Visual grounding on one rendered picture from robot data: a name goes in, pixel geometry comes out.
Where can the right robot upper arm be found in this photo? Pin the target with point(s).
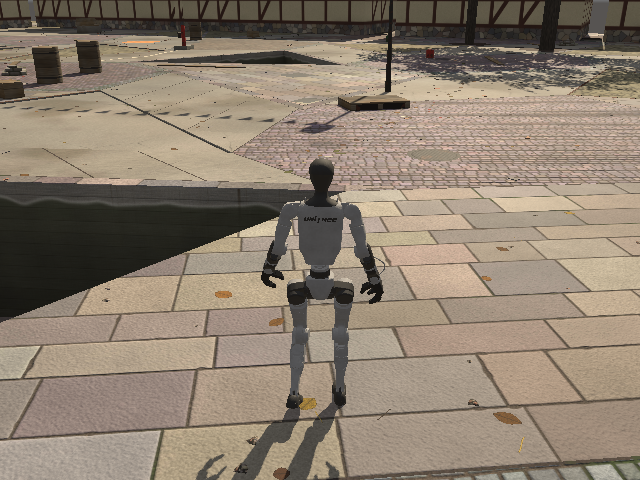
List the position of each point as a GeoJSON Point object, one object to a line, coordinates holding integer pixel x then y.
{"type": "Point", "coordinates": [352, 212]}

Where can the robot right hand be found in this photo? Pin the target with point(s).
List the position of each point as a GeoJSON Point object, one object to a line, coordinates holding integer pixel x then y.
{"type": "Point", "coordinates": [377, 288]}

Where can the right robot forearm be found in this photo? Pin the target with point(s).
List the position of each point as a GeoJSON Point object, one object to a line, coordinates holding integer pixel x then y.
{"type": "Point", "coordinates": [370, 267]}

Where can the robot left hand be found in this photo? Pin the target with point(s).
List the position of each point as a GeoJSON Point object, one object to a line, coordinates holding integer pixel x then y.
{"type": "Point", "coordinates": [267, 282]}

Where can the robot left thigh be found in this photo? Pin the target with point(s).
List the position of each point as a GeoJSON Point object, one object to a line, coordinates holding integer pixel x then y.
{"type": "Point", "coordinates": [298, 302]}

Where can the robot head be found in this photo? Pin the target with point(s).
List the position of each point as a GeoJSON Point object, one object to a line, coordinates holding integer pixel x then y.
{"type": "Point", "coordinates": [321, 174]}

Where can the left robot forearm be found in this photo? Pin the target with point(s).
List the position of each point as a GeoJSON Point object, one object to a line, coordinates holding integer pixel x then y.
{"type": "Point", "coordinates": [271, 261]}

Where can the left robot upper arm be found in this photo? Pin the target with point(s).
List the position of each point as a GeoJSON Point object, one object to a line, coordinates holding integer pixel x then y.
{"type": "Point", "coordinates": [288, 212]}

